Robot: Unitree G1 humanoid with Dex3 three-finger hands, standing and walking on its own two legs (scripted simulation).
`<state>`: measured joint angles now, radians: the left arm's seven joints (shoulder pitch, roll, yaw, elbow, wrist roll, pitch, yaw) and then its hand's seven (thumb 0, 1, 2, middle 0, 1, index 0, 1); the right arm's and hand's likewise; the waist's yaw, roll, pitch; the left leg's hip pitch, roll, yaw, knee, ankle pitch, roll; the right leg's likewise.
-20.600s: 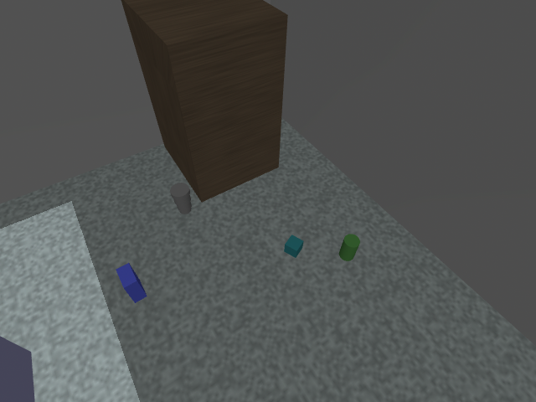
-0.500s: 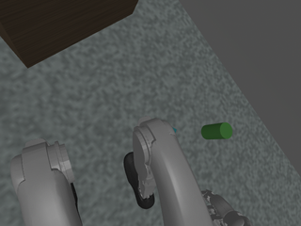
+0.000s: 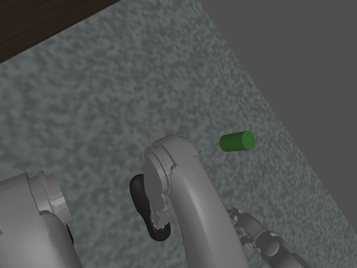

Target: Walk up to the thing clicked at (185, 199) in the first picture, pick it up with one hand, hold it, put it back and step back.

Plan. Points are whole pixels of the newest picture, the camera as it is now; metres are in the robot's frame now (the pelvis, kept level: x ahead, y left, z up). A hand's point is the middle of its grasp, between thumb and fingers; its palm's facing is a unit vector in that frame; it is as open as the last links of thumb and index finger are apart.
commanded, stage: lower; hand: left
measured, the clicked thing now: out of the picture +0.51 +0.34 -0.15
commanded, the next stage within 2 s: loosen in 0.82 s
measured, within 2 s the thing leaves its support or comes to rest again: neither
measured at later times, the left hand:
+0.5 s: hand out of the picture +0.51 +0.36 -0.15, palm faces +0.54 -0.84 -0.03, open 11.4 cm
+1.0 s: hand out of the picture +0.50 +0.35 -0.17, palm faces +0.53 -0.85 -0.02, open 11.4 cm
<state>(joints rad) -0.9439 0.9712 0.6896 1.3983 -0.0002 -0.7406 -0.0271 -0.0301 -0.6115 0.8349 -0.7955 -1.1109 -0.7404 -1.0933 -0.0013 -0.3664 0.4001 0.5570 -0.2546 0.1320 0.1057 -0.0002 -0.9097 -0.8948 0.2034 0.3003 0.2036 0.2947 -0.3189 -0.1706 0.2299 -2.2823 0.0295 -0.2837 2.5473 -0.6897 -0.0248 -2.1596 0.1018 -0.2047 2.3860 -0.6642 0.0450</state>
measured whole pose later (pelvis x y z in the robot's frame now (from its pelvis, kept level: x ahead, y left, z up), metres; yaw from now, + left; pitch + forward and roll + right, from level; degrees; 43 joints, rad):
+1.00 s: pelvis -0.01 +0.01 +0.00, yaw -4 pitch +17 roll -18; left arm -0.90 1.10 0.63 1.53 -0.04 -0.91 0.02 -0.03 -0.61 0.79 -0.84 -1.04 -0.79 -1.02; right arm -0.17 -0.38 0.58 0.47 -0.33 0.15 0.06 0.00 -0.90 -0.89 0.21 0.30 0.21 0.29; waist -0.33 -0.28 0.32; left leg -2.23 0.04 -0.38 2.61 -0.72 -0.01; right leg -2.08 0.14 -0.27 2.37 -0.65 0.07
